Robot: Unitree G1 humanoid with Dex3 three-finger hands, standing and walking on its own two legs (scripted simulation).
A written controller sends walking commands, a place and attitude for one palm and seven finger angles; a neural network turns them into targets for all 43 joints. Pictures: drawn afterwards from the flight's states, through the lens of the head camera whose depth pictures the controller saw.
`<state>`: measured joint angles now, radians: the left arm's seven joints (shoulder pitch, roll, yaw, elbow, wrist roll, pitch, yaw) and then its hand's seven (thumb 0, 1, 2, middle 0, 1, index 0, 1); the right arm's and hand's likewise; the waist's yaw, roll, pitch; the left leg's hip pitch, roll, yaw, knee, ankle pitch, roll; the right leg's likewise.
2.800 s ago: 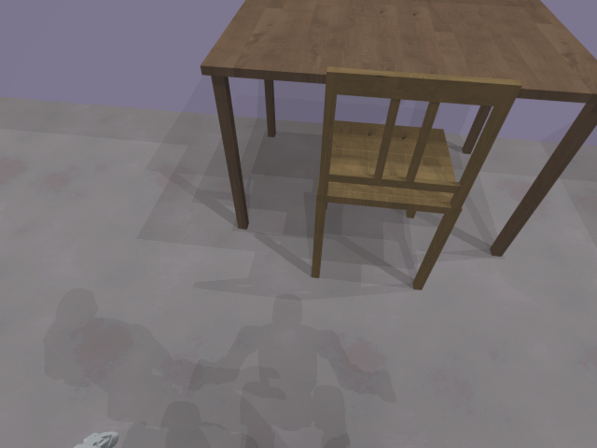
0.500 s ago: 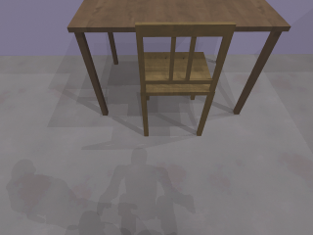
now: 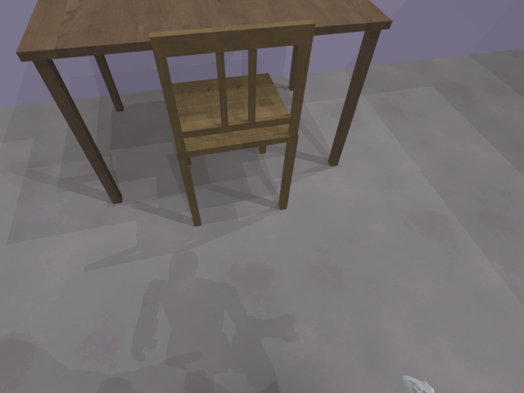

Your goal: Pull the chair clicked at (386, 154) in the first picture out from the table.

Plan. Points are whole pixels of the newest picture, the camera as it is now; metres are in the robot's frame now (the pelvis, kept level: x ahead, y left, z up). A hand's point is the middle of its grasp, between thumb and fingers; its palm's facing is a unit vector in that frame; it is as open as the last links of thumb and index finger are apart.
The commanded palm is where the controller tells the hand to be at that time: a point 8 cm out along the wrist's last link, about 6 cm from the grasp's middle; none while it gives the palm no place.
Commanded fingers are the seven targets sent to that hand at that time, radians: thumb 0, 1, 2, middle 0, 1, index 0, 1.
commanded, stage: walk to a spot facing it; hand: left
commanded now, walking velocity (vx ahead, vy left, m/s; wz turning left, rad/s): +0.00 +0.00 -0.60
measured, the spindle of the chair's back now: (222, 91) +0.90 +0.21 -0.09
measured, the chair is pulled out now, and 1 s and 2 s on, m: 0.00 0.00 0.00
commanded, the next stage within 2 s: turn to face it in 1.50 s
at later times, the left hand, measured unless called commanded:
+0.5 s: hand (195, 373) +0.17 +0.13 -0.15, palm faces -0.30 -0.92 -0.24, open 7.4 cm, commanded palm none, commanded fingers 0.00 0.90 0.90 -0.20 -0.30 -0.20 -0.30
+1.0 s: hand (238, 287) +0.33 +0.08 -0.16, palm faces -0.57 -0.81 -0.14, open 7.4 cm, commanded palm none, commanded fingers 0.00 0.90 0.90 -0.20 -0.30 -0.20 -0.30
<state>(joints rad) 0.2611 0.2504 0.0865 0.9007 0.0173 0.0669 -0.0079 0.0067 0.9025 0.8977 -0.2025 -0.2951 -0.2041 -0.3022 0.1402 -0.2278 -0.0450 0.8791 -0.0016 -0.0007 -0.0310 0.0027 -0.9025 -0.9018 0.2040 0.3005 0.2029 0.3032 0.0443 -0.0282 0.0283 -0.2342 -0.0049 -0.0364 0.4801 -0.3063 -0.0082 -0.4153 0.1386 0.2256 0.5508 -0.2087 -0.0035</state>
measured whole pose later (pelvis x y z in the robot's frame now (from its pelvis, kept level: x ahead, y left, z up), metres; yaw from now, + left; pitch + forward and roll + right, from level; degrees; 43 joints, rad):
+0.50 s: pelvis +0.01 -0.03 +0.00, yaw -19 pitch +0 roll +0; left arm 0.19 0.23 0.05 0.88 0.02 0.02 -0.02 0.00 0.91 0.90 -0.20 -0.29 -0.20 -0.30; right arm 0.26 -0.28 -0.06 0.95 -0.03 0.05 0.01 0.01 -0.90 -0.90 0.20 0.30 0.20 0.30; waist -0.01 0.03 0.06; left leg -0.45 0.11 0.06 1.08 -0.42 -0.07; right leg -0.27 0.03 0.00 0.53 -0.26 -0.03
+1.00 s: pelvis +0.16 -0.04 +0.01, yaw -38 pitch +0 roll -2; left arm 0.22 0.25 0.10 0.96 0.03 0.04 -0.06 0.01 0.91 0.90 -0.19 -0.29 -0.20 -0.30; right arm 0.42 -0.13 0.00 1.00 -0.02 -0.08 -0.02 0.00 -0.90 -0.90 0.21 0.30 0.20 0.30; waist 0.01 -0.05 0.03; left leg -0.03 0.08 0.24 0.35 -0.31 0.02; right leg -0.63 -0.06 -0.05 1.14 -0.18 0.03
